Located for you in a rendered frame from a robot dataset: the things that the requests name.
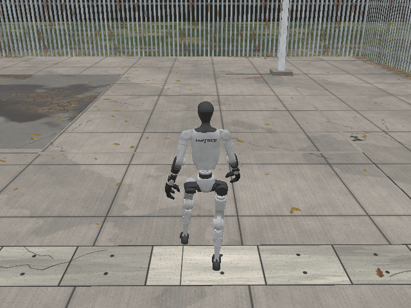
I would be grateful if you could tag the left robot upper arm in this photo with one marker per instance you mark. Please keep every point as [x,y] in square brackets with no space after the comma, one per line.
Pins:
[182,146]

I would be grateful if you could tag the robot right thigh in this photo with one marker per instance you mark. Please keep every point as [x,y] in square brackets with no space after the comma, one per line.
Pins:
[220,197]

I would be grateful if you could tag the left robot hand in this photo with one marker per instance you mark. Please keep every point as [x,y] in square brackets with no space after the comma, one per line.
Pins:
[168,190]

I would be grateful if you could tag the right robot forearm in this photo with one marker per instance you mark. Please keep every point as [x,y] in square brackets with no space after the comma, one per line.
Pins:
[235,166]

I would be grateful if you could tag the right robot hand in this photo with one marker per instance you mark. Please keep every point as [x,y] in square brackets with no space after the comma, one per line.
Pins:
[237,177]

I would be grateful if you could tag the right robot upper arm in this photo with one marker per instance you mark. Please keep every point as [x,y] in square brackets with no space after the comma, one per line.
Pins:
[229,146]

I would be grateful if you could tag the robot torso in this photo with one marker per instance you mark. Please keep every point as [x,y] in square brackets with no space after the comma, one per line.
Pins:
[205,155]

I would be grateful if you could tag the left robot forearm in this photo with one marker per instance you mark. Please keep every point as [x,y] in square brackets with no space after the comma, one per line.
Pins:
[173,173]

